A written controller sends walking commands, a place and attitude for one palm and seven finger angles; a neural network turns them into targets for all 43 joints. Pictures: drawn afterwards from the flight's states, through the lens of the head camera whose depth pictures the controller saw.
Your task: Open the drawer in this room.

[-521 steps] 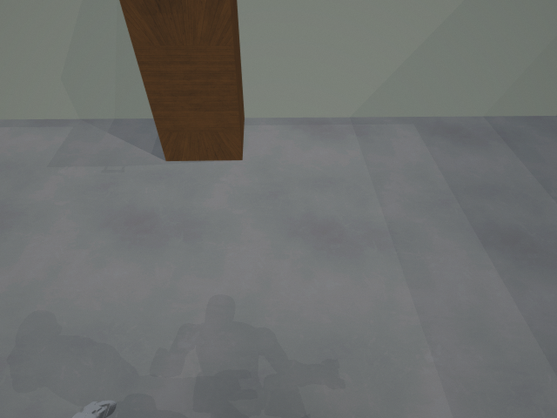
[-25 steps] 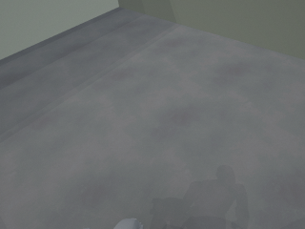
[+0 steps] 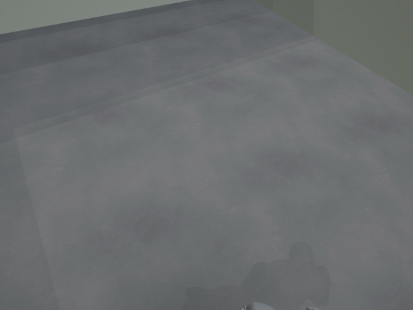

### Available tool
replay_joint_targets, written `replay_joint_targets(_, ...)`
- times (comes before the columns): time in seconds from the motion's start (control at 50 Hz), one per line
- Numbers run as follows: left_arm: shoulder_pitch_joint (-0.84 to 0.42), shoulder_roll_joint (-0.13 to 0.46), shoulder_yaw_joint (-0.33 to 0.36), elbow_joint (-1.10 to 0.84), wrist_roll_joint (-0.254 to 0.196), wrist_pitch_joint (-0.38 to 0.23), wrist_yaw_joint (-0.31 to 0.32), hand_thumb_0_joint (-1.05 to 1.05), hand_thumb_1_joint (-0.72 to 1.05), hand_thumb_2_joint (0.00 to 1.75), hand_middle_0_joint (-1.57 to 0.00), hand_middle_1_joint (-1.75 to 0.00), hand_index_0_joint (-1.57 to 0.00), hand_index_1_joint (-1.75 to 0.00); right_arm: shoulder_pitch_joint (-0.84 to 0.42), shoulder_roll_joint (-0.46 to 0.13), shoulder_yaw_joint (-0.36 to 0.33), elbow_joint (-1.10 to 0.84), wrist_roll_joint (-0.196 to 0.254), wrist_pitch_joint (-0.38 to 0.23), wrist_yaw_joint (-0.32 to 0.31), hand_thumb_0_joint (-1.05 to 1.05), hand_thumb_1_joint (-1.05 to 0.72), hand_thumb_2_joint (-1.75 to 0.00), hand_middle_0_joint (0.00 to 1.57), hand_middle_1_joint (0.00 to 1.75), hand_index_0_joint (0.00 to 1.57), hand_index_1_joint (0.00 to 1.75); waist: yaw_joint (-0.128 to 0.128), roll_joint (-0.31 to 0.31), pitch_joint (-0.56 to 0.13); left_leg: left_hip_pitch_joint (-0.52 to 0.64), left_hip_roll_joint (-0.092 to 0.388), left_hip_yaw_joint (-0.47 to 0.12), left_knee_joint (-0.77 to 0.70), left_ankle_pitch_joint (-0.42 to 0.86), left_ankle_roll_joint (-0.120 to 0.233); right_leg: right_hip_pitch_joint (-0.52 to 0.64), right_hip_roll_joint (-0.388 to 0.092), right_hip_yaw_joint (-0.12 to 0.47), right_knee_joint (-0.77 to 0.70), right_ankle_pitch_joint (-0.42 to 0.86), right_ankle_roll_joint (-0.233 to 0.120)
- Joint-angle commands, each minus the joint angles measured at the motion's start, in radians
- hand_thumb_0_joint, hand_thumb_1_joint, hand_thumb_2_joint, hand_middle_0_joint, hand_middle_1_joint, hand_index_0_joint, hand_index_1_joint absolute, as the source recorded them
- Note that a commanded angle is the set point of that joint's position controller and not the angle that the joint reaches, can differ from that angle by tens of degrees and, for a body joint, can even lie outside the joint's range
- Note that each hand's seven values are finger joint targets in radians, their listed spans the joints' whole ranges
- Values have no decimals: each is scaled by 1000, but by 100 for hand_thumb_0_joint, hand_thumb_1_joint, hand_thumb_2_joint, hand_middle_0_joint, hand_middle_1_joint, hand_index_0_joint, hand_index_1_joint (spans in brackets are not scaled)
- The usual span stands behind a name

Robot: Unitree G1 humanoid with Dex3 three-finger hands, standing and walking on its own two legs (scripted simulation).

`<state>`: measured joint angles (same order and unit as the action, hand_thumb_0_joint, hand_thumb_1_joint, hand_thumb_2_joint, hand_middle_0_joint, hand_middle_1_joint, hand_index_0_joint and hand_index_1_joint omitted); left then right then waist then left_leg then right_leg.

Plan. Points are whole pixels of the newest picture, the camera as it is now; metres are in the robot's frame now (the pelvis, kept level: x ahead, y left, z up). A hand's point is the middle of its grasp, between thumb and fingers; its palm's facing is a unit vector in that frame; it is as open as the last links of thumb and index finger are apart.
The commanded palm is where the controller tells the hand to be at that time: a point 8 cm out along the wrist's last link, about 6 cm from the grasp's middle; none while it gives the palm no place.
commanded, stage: turn or walk to find it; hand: left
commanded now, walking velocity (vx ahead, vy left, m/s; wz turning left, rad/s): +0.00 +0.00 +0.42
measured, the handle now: out of the picture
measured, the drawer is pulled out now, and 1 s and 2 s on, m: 0.00 0.00 0.00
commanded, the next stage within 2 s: none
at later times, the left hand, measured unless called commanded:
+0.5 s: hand out of the picture +0.03 +0.14 -0.14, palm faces +0.21 -0.94 -0.28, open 7.4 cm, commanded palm none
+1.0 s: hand out of the picture -0.12 +0.19 -0.18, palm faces +0.48 -0.85 -0.23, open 7.4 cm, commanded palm none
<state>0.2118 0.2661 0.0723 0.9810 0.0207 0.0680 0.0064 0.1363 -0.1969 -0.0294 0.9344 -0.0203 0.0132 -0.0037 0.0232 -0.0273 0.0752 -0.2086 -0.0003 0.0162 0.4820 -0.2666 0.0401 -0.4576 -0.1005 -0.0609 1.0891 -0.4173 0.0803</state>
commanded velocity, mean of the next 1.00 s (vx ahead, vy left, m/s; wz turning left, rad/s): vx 0.00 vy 0.00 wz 0.42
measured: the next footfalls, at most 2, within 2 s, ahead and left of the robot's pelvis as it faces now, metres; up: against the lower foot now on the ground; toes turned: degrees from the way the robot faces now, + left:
right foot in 0.30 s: +0.03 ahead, -0.14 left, +0.00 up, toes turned +3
left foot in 0.80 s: -0.07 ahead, +0.08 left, +0.00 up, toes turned +27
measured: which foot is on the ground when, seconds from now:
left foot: down 0.00-0.30, up 0.32-0.78, down 0.80-1.00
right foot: up 0.00-0.28, down 0.30-0.82, up 0.84-1.00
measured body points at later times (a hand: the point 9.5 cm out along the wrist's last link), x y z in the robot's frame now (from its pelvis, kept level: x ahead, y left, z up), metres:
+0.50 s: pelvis -0.02 -0.07 +0.00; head +0.01 -0.10 +0.45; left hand +0.01 +0.19 -0.12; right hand +0.05 -0.31 -0.17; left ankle -0.08 +0.09 -0.64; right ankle -0.01 -0.15 -0.74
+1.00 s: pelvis -0.06 -0.02 +0.00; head -0.04 +0.02 +0.45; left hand -0.14 +0.23 -0.16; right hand +0.15 -0.19 -0.13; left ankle -0.11 +0.06 -0.74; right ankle -0.02 -0.18 -0.66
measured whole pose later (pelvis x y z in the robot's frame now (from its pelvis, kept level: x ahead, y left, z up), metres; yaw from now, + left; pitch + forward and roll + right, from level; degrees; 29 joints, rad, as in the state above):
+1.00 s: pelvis -0.06 -0.02 +0.00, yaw +26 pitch +0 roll -2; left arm 0.22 0.26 0.07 0.99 0.02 0.07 0.00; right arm 0.13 -0.19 -0.03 0.94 -0.02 0.02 0.00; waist 0.03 -0.03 0.07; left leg -0.21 0.00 0.03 0.48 -0.28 0.04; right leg -0.46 -0.11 -0.06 1.10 -0.41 0.08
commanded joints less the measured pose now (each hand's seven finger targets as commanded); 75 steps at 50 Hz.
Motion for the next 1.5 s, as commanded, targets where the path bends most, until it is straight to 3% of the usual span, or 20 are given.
replay_joint_targets(0.0,-29,52,3,-86,-5,-30,7,0,90,90,-20,-30,-20,-30,78,-203,-56,-33,2,-8,-17,0,-90,-90,20,30,20,30,-42,144,-100,139,238,-210,-142,552,116,-70,-3,35,-30,24,14)
replay_joint_targets(0.16,-71,32,-4,-126,-12,-38,14,0,90,90,-20,-30,-20,-30,78,-210,-69,-43,-9,7,-10,0,-90,-90,20,30,20,30,-52,188,-95,52,228,-328,-121,443,136,71,44,26,-305,-30,-6)
replay_joint_targets(0.24,42,49,5,-102,-15,-58,19,0,90,90,-20,-30,-20,-30,49,-189,-72,-53,1,10,-5,0,-90,-90,20,30,20,30,8,127,-141,-101,146,-313,-14,322,64,346,48,16,-667,216,-21)
replay_joint_targets(0.28,89,195,32,-102,8,-78,30,0,90,90,-20,-30,-20,-30,62,-82,-54,-86,11,7,3,0,-90,-90,20,30,20,30,30,-292,-150,-391,-76,-72,333,-265,-66,527,-338,384,-797,393,-167)
replay_joint_targets(0.3,84,191,25,-115,-1,-71,31,0,90,90,-20,-30,-20,-30,37,-135,-69,-87,5,19,-1,0,-90,-90,20,30,20,30,35,-199,-133,-348,-43,-106,525,-332,-63,368,-399,375,-807,419,-241)
replay_joint_targets(0.36,-81,100,11,-150,-6,-71,33,0,90,90,-20,-30,-20,-30,100,-128,-79,-22,-3,45,14,0,-90,-90,20,30,20,30,-51,-111,-35,-347,7,-109,739,-162,-73,239,-250,188,-820,278,-192)
replay_joint_targets(0.42,-59,69,-1,-144,-4,-82,27,0,90,90,-20,-30,-20,-30,136,-112,-72,4,-3,49,22,0,-90,-90,20,30,20,30,-51,-121,-43,-344,13,-68,757,-65,-99,271,-186,63,-803,336,-165)
replay_joint_targets(0.62,83,123,18,-76,10,-75,26,0,90,90,-20,-30,-20,-30,-5,-86,-47,-21,6,40,18,0,-90,-90,20,30,20,30,26,-153,-68,-263,41,23,417,-188,-111,384,-261,13,-739,554,-220)
replay_joint_targets(0.74,45,151,29,-61,5,-63,22,0,90,90,-20,-30,-20,-30,63,-97,-38,-17,11,16,13,0,-90,-90,20,30,20,30,-21,-147,-133,-34,28,80,59,-38,-79,332,-257,-53,-604,523,-166)
replay_joint_targets(0.76,37,131,26,-62,-3,-58,20,0,90,90,-20,-30,-20,-30,99,-125,-45,-9,10,7,16,0,-90,-90,20,30,20,30,-45,-52,-157,85,53,43,-77,92,-65,257,-227,-92,-497,447,-119)
replay_joint_targets(0.8,8,28,-6,-122,-8,-40,17,0,90,90,-20,-30,-20,-30,162,-291,-81,-7,2,2,3,0,-90,-90,20,30,20,30,-83,352,-142,211,412,-387,-172,592,118,-101,-25,-97,-142,-243,-4)
replay_joint_targets(0.82,-19,55,-1,-123,-3,-32,19,0,90,90,-20,-30,-20,-30,164,-284,-76,0,-2,10,0,0,-90,-90,20,30,20,30,-84,243,-141,151,431,-326,-151,532,163,-65,-38,-22,-48,-221,-24)
replay_joint_targets(0.92,-2,58,10,-64,-3,-30,3,0,90,90,-20,-30,-20,-30,31,-198,-47,-37,2,-5,-19,0,-90,-90,20,30,20,30,-24,173,-71,102,239,-173,-151,530,95,-90,-17,25,52,19,-2)
replay_joint_targets(1.12,-97,34,-2,-121,-10,-36,12,0,90,90,-20,-30,-20,-30,123,-198,-65,-28,-4,-4,-15,0,-90,-90,20,30,20,30,-66,176,-116,164,241,-274,-114,589,139,-42,17,36,-171,-39,13)
replay_joint_targets(1.24,12,35,-1,-100,-18,-58,16,0,90,90,-20,-30,-20,-30,66,-195,-72,-43,-1,6,-10,0,-90,-90,20,30,20,30,-5,167,-152,-6,173,-300,-14,478,79,268,61,2,-617,175,-13)
replay_joint_targets(1.26,52,76,7,-91,-13,-71,19,0,90,90,-20,-30,-20,-30,69,-167,-70,-43,7,4,-5,0,-90,-90,20,30,20,30,12,84,-173,-109,116,-262,56,316,24,419,2,52,-736,293,-24)
replay_joint_targets(1.28,89,166,25,-85,4,-81,29,0,90,90,-20,-30,-20,-30,86,-92,-57,-59,15,2,1,0,-90,-90,20,30,20,30,24,-192,-196,-311,-16,-112,247,-63,-50,570,-246,276,-772,423,-98)
replay_joint_targets(1.3,94,203,26,-94,2,-78,30,0,90,90,-20,-30,-20,-30,53,-108,-62,-82,10,11,-3,0,-90,-90,20,30,20,30,36,-265,-159,-346,-54,-78,450,-353,-70,447,-399,377,-777,572,-210)
replay_joint_targets(1.38,-87,82,3,-142,-6,-74,30,0,90,90,-20,-30,-20,-30,115,-123,-76,0,-5,47,15,0,-90,-90,20,30,20,30,-49,-128,-2,-338,18,-100,753,-137,-80,219,-231,147,-821,293,-173)
replay_joint_targets(1.48,-9,70,0,-118,-5,-87,29,0,90,90,-20,-30,-20,-30,121,-108,-69,17,-3,50,20,0,-90,-90,20,30,20,30,-31,-139,-39,-352,32,-62,732,-59,-116,322,-205,35,-795,419,-167)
